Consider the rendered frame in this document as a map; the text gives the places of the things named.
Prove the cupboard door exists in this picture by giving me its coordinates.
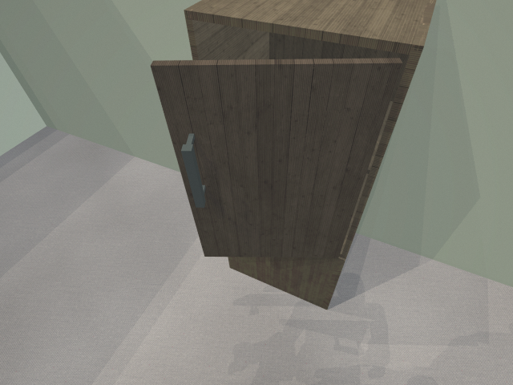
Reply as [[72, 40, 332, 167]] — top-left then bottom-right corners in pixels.
[[151, 58, 403, 258]]

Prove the handle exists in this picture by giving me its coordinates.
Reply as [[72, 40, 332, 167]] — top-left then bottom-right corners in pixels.
[[181, 133, 206, 208]]

